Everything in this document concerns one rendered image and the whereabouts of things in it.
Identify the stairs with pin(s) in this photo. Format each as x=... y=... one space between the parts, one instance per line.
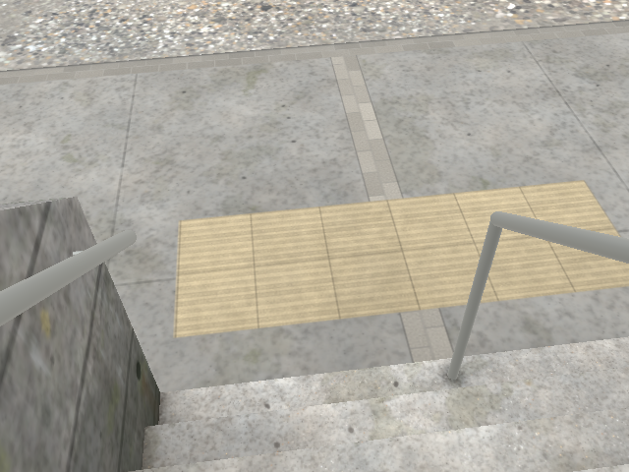
x=561 y=408

